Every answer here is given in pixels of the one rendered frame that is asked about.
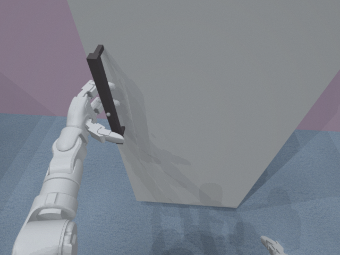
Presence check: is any robot left hand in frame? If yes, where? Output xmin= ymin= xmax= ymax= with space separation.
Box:
xmin=66 ymin=80 xmax=125 ymax=143

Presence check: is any handle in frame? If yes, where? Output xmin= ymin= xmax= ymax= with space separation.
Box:
xmin=86 ymin=45 xmax=125 ymax=144

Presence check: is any robot left forearm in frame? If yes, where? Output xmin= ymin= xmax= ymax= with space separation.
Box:
xmin=11 ymin=126 xmax=89 ymax=255

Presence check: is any left robot upper arm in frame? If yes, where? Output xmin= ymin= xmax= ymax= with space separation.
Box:
xmin=14 ymin=219 xmax=78 ymax=255

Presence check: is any fridge door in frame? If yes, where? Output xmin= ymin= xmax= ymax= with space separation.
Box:
xmin=67 ymin=0 xmax=340 ymax=208

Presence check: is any robot right hand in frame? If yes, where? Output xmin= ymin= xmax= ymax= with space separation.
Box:
xmin=260 ymin=236 xmax=287 ymax=255

